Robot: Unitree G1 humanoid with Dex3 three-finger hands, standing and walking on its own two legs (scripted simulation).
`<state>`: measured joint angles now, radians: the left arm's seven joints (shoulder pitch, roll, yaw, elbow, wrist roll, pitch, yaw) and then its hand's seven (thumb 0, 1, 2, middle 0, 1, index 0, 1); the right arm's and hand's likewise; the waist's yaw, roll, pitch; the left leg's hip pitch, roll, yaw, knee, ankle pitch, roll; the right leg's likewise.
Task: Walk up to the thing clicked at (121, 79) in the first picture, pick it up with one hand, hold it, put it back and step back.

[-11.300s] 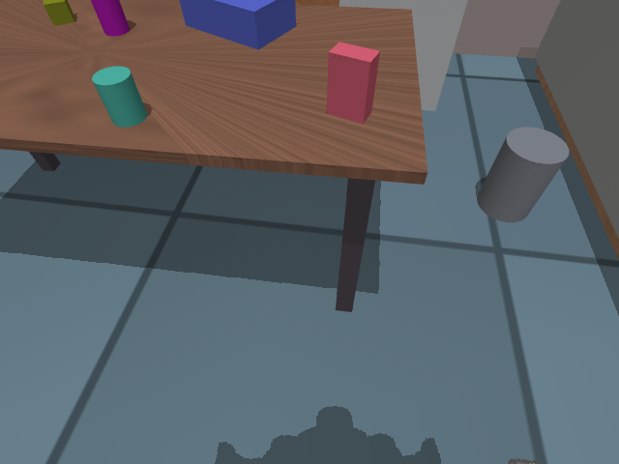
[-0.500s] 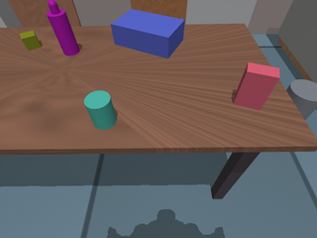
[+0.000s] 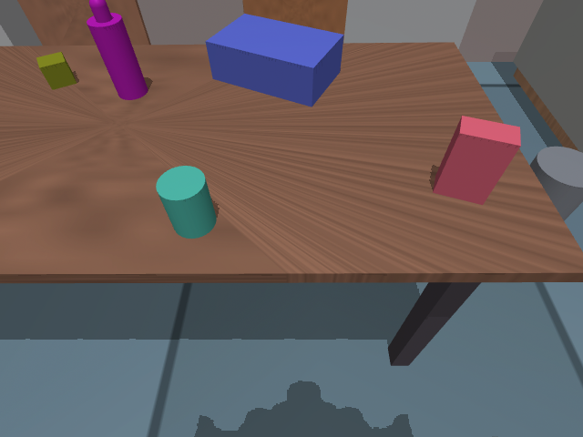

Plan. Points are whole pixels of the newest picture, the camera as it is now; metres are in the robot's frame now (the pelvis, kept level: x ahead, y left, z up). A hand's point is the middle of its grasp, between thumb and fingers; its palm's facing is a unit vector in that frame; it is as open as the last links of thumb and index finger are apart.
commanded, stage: stand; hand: left
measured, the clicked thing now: (188, 203) +0.45 +0.19 +0.03
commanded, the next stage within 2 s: rise first in 0.48 s
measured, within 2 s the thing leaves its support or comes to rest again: neither
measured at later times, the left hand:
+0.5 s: hand out of the picture +0.07 +0.26 -0.16, palm faces -0.03 -0.94 -0.35, open 7.4 cm
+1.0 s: hand (122, 408) +0.17 +0.26 -0.08, palm faces +0.27 -0.90 -0.33, open 14.7 cm
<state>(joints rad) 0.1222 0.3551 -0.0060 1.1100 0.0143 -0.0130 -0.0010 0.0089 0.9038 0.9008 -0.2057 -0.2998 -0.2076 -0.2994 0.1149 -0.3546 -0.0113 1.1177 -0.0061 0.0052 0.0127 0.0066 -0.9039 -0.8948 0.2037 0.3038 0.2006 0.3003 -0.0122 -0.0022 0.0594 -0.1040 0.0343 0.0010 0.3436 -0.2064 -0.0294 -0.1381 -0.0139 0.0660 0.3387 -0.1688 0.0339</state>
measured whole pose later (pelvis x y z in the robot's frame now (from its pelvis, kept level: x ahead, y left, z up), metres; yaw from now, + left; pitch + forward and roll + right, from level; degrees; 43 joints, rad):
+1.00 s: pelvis +0.00 +0.00 -0.01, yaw +2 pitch +0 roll +0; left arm 0.23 0.29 0.14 0.54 -0.04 -0.08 0.07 0.01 -0.01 0.18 -0.07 -0.07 -0.08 -0.06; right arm 0.18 -0.25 -0.08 0.72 0.04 -0.08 -0.06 0.01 -0.01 -0.19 0.06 0.06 0.06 0.06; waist 0.02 0.01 -0.01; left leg -0.21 0.03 -0.03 0.43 -0.24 -0.03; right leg -0.22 -0.02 0.03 0.42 -0.21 0.03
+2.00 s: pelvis +0.00 -0.01 -0.01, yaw +4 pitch -4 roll +0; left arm 0.46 0.34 0.31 -0.20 -0.04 -0.26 0.02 -0.01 -0.56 0.03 -0.06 -0.04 -0.05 -0.06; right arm 0.22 -0.23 -0.17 0.67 0.02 -0.12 -0.04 -0.01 0.52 -0.02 0.06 0.05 0.05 0.05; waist 0.05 0.05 0.05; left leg -0.12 0.02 -0.06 0.42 -0.24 -0.04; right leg -0.13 -0.03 0.00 0.43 -0.23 0.02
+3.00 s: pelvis -0.01 -0.01 -0.01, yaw +4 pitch -1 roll +0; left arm 0.00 0.47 0.46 0.13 -0.19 -0.20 -0.24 -0.01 -0.57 0.04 -0.09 -0.05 -0.07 -0.06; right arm 0.15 -0.21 -0.10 0.73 0.03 -0.11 -0.08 -0.01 0.52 -0.05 0.05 0.05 0.05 0.05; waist 0.01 0.03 0.00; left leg -0.22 0.01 -0.07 0.50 -0.26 -0.03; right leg -0.22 -0.04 -0.01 0.50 -0.25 0.03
